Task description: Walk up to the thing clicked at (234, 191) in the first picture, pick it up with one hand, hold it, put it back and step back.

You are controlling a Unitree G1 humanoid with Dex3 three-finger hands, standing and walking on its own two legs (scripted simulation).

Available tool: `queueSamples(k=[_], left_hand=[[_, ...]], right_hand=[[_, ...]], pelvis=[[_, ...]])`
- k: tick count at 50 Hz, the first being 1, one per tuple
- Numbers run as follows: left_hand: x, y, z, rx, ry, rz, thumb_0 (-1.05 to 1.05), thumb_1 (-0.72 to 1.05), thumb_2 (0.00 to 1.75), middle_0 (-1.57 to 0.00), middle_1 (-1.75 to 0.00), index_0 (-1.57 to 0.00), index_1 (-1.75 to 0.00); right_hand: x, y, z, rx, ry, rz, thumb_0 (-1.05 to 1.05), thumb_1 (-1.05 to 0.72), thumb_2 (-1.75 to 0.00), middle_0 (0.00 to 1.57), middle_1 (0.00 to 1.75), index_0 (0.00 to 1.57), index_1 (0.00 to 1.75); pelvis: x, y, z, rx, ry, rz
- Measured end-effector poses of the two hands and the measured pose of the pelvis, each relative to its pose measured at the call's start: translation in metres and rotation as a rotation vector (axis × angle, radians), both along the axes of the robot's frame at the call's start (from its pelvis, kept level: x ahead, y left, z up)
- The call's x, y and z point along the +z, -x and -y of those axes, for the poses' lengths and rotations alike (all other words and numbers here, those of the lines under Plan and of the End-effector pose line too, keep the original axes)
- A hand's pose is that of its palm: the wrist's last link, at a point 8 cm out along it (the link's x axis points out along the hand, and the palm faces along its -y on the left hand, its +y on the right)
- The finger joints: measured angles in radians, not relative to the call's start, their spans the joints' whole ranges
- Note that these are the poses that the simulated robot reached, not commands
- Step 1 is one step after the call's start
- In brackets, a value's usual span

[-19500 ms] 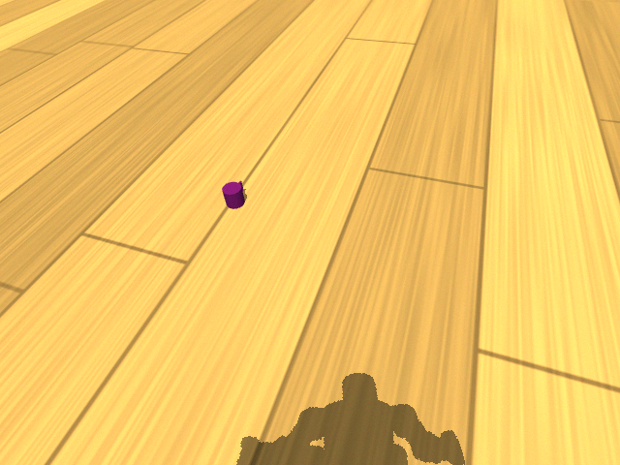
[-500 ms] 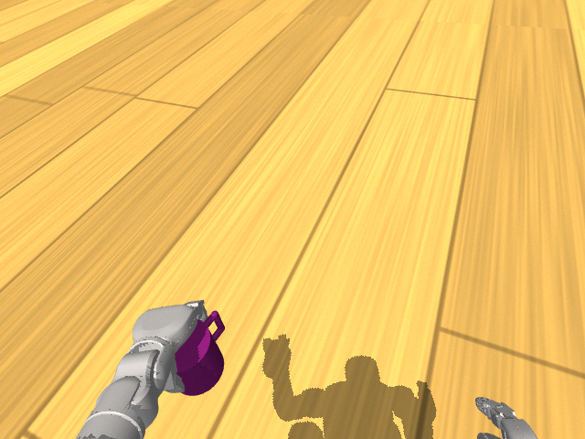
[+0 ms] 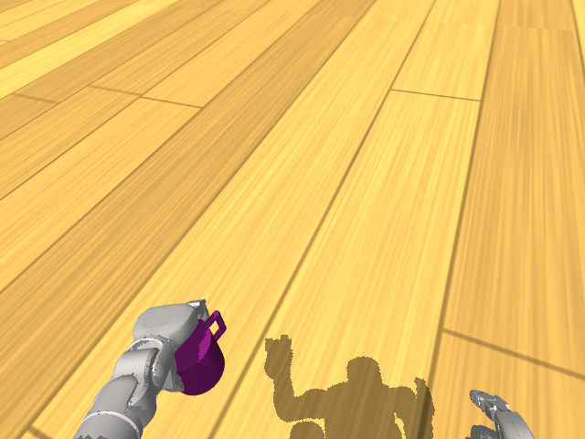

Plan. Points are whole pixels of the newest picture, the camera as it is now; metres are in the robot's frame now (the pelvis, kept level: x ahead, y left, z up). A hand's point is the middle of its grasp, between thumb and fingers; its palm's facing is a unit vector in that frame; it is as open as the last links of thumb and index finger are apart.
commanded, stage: hold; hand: left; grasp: from above
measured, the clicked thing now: (197, 347) +0.30 +0.20 -0.10
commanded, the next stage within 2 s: crouch in 0.20 s
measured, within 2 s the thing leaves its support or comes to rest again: neither
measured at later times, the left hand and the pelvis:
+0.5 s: hand (177, 352) +0.28 +0.22 -0.06, palm faces -0.48 -0.04 -0.88, open 11.9 cm; pelvis +0.00 +0.00 +0.00, yaw +0 degrees
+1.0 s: hand (205, 365) +0.34 +0.24 -0.26, palm faces -0.43 +0.03 -0.90, open 11.9 cm; pelvis -0.03 +0.00 -0.14, yaw +0 degrees
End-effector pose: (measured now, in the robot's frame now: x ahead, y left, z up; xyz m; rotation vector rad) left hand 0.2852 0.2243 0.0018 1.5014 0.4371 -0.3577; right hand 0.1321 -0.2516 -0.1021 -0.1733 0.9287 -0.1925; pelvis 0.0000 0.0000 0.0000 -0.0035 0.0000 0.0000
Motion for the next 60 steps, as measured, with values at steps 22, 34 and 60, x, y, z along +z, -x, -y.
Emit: queueSamples(k=[22,34,60], left_hand=[[-0.002,-0.007,-0.002,0.005,0.003,0.002,-0.02,-0.24,0.82,-0.50,-0.94,-0.39,-0.87],[-0.051,-0.005,-0.005,0.001,-0.031,-0.016,-0.02,-0.27,0.89,-0.48,-0.98,-0.37,-0.90],[-0.305,-0.083,-0.020,0.021,-0.069,0.035,0.00,-0.22,0.77,-0.50,-0.94,-0.40,-0.87]], right_hand=[[0.000,0.003,0.002,-0.013,0.005,-0.023,0.01,-0.90,-0.89,0.21,0.30,0.20,0.30],[-0.013,0.026,0.011,-0.010,0.034,-0.118,0.00,-0.89,-0.89,0.21,0.30,0.20,0.30],[-0.220,0.161,0.016,-0.088,0.130,-0.464,0.00,-0.90,-0.89,0.21,0.30,0.20,0.30]], pelvis=[[0.001,-0.005,-0.001,0.002,0.001,-0.003],[-0.010,0.002,0.001,0.013,0.007,-0.082],[-0.217,0.047,-0.007,0.003,0.056,-0.576]])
